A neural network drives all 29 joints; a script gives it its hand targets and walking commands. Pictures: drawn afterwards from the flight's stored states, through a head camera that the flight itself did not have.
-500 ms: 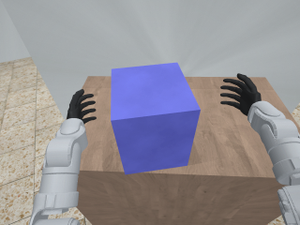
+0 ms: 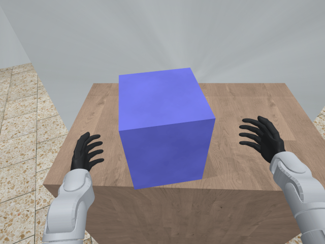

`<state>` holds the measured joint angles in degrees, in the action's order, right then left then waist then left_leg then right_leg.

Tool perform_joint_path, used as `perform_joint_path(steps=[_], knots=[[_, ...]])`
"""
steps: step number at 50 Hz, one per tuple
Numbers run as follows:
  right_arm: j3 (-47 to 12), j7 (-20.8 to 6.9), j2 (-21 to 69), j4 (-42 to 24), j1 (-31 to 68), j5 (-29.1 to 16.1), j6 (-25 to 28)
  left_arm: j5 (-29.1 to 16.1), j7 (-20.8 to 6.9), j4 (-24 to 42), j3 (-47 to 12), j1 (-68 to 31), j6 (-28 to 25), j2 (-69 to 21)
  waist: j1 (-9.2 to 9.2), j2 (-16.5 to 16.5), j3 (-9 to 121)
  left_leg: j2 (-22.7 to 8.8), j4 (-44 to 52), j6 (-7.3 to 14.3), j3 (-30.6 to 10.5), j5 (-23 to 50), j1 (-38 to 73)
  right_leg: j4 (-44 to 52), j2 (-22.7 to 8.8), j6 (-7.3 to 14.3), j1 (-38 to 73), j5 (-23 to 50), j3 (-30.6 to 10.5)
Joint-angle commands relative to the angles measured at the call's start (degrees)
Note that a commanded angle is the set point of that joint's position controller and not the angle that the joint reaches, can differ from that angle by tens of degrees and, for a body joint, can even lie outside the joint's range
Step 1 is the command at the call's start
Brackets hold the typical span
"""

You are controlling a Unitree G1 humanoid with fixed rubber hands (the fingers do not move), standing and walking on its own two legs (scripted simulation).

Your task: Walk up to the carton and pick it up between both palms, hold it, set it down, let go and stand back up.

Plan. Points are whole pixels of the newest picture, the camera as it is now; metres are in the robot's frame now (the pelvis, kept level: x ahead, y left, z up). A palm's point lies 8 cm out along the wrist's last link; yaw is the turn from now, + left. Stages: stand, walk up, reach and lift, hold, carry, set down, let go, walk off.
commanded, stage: set down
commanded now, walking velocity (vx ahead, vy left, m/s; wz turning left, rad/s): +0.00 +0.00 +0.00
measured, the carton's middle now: (162, 129) +0.43 +0.04 +0.06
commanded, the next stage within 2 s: let go in 1.86 s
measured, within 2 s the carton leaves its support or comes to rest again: neither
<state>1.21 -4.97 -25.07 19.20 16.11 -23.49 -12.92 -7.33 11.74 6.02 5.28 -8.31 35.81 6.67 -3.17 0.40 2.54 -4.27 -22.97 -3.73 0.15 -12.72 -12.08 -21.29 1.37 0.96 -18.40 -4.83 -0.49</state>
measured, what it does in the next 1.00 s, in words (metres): stands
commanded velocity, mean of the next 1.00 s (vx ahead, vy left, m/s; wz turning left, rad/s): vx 0.00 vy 0.00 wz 0.00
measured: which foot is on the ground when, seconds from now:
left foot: down 0.00-1.00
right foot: down 0.00-1.00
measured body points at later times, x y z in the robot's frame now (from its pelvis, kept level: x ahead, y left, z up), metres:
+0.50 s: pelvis +0.00 +0.00 +0.00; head +0.01 +0.00 +0.45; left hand +0.26 +0.20 +0.06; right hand +0.28 -0.23 +0.03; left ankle -0.01 +0.16 -0.74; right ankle +0.07 -0.10 -0.74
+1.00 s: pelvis +0.03 +0.01 +0.00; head +0.05 +0.01 +0.45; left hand +0.25 +0.22 +0.01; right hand +0.25 -0.23 +0.00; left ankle -0.01 +0.16 -0.74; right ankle +0.07 -0.10 -0.74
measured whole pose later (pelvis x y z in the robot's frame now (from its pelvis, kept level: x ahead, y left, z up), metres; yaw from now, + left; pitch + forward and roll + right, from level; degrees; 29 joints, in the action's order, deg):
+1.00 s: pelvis +0.03 +0.01 +0.00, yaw +0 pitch +4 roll +0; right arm 2.2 -5.4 -17.8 13.7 -12.5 -13.8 3.1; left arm -4.7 6.7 3.6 1.3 15.2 16.0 5.0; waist -0.5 0.2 1.5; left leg -3.7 -22.6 -3.4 0.1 -14.6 -11.6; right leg -21.3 0.8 0.6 -17.9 -7.0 -0.5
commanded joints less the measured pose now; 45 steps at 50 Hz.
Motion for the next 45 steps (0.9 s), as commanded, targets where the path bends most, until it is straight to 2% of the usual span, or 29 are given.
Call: perform_joint_path(steps=[1,2,3,5,7,9,12,14,17,19,22,23,24,25,27,30,31,32,33,35,36,37,38,39,40,41,42,44,45], knots=[[5.3,-0.1,-10.4,-20.3,11.3,0.4,5.4,0.8,-0.2,22.6,-1.0,-10.5,-6.1,2.2,1.60,-2.6,16.2,6.3,7.8,2.4,2.3,7.4,1.5,2.7,1.7,0.8,22.4,-0.2,-0.5],[5.0,-0.4,-9.5,-18.9,6.2,0.3,5.3,1.0,-0.2,20.3,-1.6,-5.1,-6.3,0.2,1.65,-4.3,13.6,6.1,8.5,2.4,2.0,6.8,1.7,3.3,1.9,0.9,23.2,-0.2,-0.6],[4.7,-0.3,-9.9,-20.7,12.3,0.9,5.7,0.7,0.1,20.7,-0.6,-11.0,-7.2,2.7,0.14,-4.3,14.9,6.2,8.5,2.8,2.5,4.0,-0.1,3.0,1.7,0.5,21.9,-3.4,-0.8],[4.6,-0.9,-9.1,-20.3,7.1,1.7,6.1,1.5,0.6,18.4,-1.3,-6.2,-7.9,0.8,0.70,-5.1,11.3,5.6,9.7,3.6,2.2,0.0,-1.2,3.9,1.3,0.9,22.1,-7.7,-0.9],[4.7,-1.1,-7.6,-20.0,-2.8,1.9,8.1,2.1,-0.2,19.8,-1.8,2.8,-10.0,-1.6,1.33,-6.6,11.6,5.4,9.2,3.3,1.7,5.6,1.4,3.6,1.5,1.1,24.3,-1.5,-0.9],[5.4,-0.7,-8.9,-21.3,3.8,2.7,9.3,1.6,-0.3,17.9,-2.5,-2.2,-11.3,-0.1,1.34,-4.6,11.2,5.9,9.2,2.8,2.3,3.2,0.0,4.3,1.2,1.0,22.3,-4.7,-0.9],[5.0,-0.9,-6.7,-22.0,-3.6,3.9,11.2,2.5,0.1,17.5,-1.8,2.4,-14.1,0.1,1.45,-6.6,10.2,5.9,9.6,3.7,2.6,2.1,-0.6,4.4,0.5,1.1,21.6,-5.6,-1.3],[4.4,-0.6,-6.5,-21.0,-8.0,4.9,12.0,3.3,-0.7,15.3,-2.9,6.2,-15.1,-1.1,3.19,-7.0,8.5,6.0,9.1,3.4,2.1,2.6,1.3,5.0,0.1,0.9,23.0,-4.2,-1.8],[4.9,-0.5,-5.6,-22.9,-4.3,5.6,13.6,2.5,0.0,16.1,-2.9,1.6,-17.6,0.9,1.94,-5.1,7.7,6.0,9.3,3.5,2.9,-1.5,-1.0,5.4,-0.3,1.0,20.7,-10.5,-1.9],[4.6,-1.0,-4.5,-23.3,-7.4,6.2,14.2,2.5,-0.1,12.4,-3.5,4.7,-17.6,-0.1,2.13,-7.2,7.6,5.9,9.4,3.8,2.9,-2.5,-2.0,5.3,-0.1,1.3,19.9,-10.5,-1.7],[4.8,-0.4,-5.0,-20.9,-12.3,7.4,14.0,2.7,-1.2,7.8,-5.0,9.3,-17.5,-1.4,4.91,-7.2,6.0,5.9,9.2,3.6,2.8,-2.5,0.3,5.8,-0.5,1.0,20.4,-9.1,-1.5],[6.1,-0.7,-5.1,-23.8,-10.9,7.2,14.8,3.0,-0.7,11.0,-3.7,7.4,-18.6,-0.2,3.19,-6.6,6.9,5.8,9.1,3.5,3.1,-1.9,-0.3,5.2,-0.3,1.2,19.4,-9.5,-1.7],[4.5,-0.4,-4.0,-20.6,-13.4,7.8,14.4,3.5,-1.3,6.3,-3.9,10.0,-18.0,-0.7,4.51,-7.3,4.3,6.1,8.8,3.7,3.1,-2.4,-0.2,6.0,-0.8,0.7,20.1,-9.2,-2.0],[4.4,-0.8,-4.2,-23.5,-12.7,7.1,14.7,3.9,-0.9,10.5,-4.0,8.7,-18.9,0.0,3.20,-6.1,5.9,5.6,9.0,3.6,2.7,-1.6,-0.4,5.5,-0.5,1.2,20.9,-8.8,-1.7],[4.3,-0.9,-3.9,-23.0,-13.1,6.7,14.8,3.5,-0.7,8.3,-3.7,10.0,-19.2,-0.3,2.44,-6.8,4.6,5.9,9.0,3.7,3.0,-2.7,-1.5,5.6,-0.7,1.0,20.4,-12.1,-2.0],[3.5,-0.5,-1.9,-19.0,-16.4,8.0,13.8,4.2,-2.4,1.9,-3.7,12.3,-17.9,0.6,3.71,-8.0,1.2,6.1,8.9,4.1,3.7,-4.3,-0.9,6.4,-1.5,1.1,18.9,-12.4,-3.0],[4.9,-0.4,-3.6,-22.9,-14.2,8.5,14.7,3.3,-2.1,5.9,-3.6,10.5,-18.8,0.9,3.33,-7.2,4.3,5.9,9.0,3.6,3.4,-3.1,-0.1,5.6,-1.2,0.9,19.6,-11.0,-2.3],[3.6,-0.2,-1.9,-20.6,-17.7,8.2,14.6,3.7,-2.6,2.6,-3.5,13.1,-18.7,1.2,3.32,-7.8,1.8,6.2,8.7,4.0,3.8,-3.0,-0.6,6.2,-1.7,0.8,19.7,-10.4,-3.1],[6.3,-1.6,-5.3,-26.1,-13.2,6.6,16.6,2.7,-0.5,12.2,-4.0,9.4,-21.0,0.9,2.74,-6.4,6.6,5.6,8.6,3.5,2.7,-0.6,0.6,5.0,-0.7,1.1,19.4,-11.0,-1.6],[4.5,-1.2,-3.3,-22.9,-17.0,7.6,15.7,3.4,-1.2,6.1,-4.3,13.1,-20.4,1.0,2.54,-7.0,3.9,5.7,8.0,3.8,3.0,-1.5,-0.1,5.7,-1.3,1.2,19.0,-10.4,-2.0],[4.1,-0.7,-2.1,-19.1,-19.8,8.4,14.8,3.4,-2.4,1.5,-5.2,14.6,-20.0,0.2,4.19,-8.6,1.5,5.8,8.3,3.9,3.1,-3.3,0.0,6.8,-1.7,1.3,18.3,-12.3,-2.5],[5.3,-1.3,-3.3,-21.5,-17.9,8.3,15.8,3.3,-1.8,5.1,-4.5,13.3,-20.5,0.7,3.03,-7.2,3.2,5.8,8.4,3.5,3.1,-1.9,0.6,6.0,-1.3,1.3,18.9,-11.5,-2.0],[3.6,-0.5,-1.7,-16.1,-21.3,9.4,14.7,4.1,-3.5,-1.5,-4.2,16.0,-19.5,0.9,4.14,-9.4,0.2,5.7,8.6,4.0,3.1,-3.0,0.0,6.9,-2.1,0.8,19.9,-11.1,-3.0],[4.2,-0.1,-2.1,-17.7,-20.9,10.0,15.2,4.3,-3.7,1.4,-2.9,14.6,-20.3,2.7,3.92,-9.2,1.5,6.0,8.6,4.0,3.7,-1.0,0.5,6.5,-2.3,0.2,20.8,-9.5,-3.4],[4.1,-0.1,-1.6,-15.4,-22.0,10.5,14.7,4.6,-4.4,-1.9,-3.3,16.3,-19.5,1.8,4.51,-8.4,0.3,6.0,8.6,3.9,3.5,-1.1,0.7,6.4,-2.2,0.1,20.3,-8.3,-2.7],[4.4,-0.4,-2.0,-17.1,-21.8,9.7,15.6,4.5,-3.7,2.5,-2.8,16.0,-20.8,2.2,3.38,-6.9,2.2,5.8,8.7,3.6,3.1,0.3,1.0,5.9,-1.5,0.3,20.7,-7.4,-1.8],[3.2,-0.5,-1.0,-13.1,-24.1,9.8,14.6,5.3,-4.4,-1.5,-2.7,18.3,-19.9,1.8,3.37,-6.2,-0.1,5.8,8.9,3.2,3.2,0.3,0.8,5.9,-1.5,0.5,20.8,-6.0,-1.4],[4.1,-1.1,-1.3,-16.2,-24.9,9.2,17.0,4.8,-3.7,3.5,-2.1,18.6,-22.6,2.8,2.85,-5.3,3.2,5.6,8.1,2.9,3.2,4.2,1.8,5.3,-0.9,0.6,21.0,-3.5,-1.3],[3.7,-0.1,0.1,-11.4,-25.8,11.5,16.0,5.2,-5.2,-3.9,-2.5,20.5,-21.3,2.4,4.36,-7.0,0.4,5.8,8.6,3.1,3.1,2.5,1.8,6.2,-1.2,0.7,21.5,-2.7,-1.4]])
